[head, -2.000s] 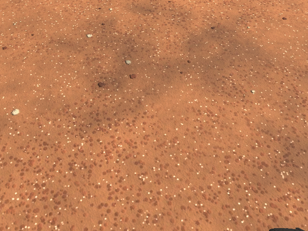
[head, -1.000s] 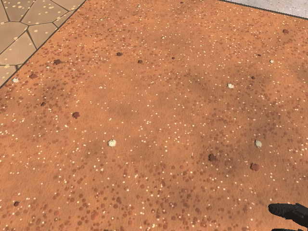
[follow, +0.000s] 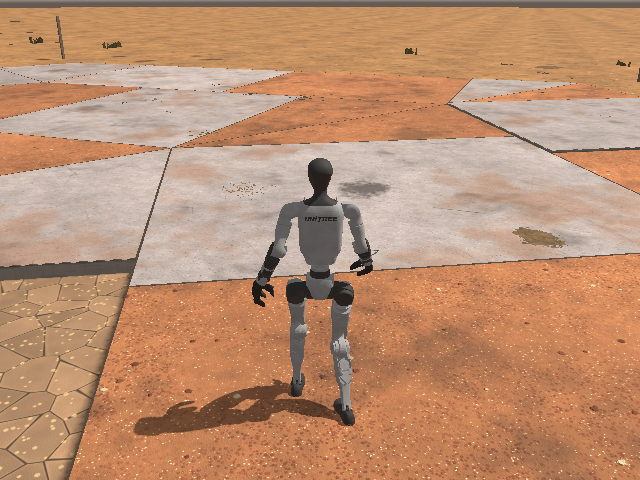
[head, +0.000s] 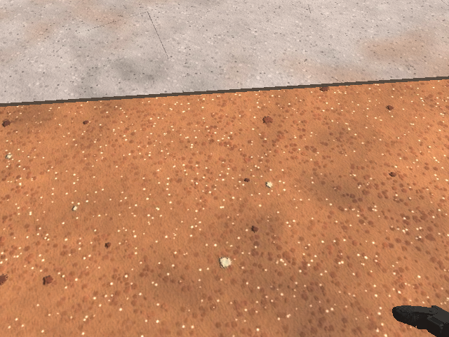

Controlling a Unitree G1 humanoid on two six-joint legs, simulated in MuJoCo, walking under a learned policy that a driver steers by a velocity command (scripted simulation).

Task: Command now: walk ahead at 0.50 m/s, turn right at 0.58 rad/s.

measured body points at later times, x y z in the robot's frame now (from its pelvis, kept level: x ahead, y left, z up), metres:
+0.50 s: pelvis +0.25 -0.04 +0.00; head +0.29 -0.06 +0.45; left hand +0.55 +0.11 -0.07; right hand +0.17 -0.33 -0.13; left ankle +0.11 +0.13 -0.72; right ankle +0.35 -0.17 -0.72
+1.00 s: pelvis +0.53 -0.14 +0.00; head +0.55 -0.16 +0.45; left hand +0.72 +0.10 -0.10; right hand +0.60 -0.47 -0.06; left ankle +0.70 -0.11 -0.73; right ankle +0.36 -0.17 -0.72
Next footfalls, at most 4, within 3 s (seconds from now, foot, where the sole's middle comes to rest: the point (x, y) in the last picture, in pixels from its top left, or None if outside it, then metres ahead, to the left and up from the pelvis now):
0.52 right None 0.39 -0.18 -0.76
1.00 left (292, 260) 0.74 -0.13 -0.76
1.48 right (408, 262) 0.75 -0.50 -0.76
1.96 left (399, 176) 1.10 -0.54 -0.76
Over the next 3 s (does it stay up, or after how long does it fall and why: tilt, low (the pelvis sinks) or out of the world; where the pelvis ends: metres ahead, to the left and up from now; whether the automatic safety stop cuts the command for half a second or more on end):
stays up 1.12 -1.01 0.00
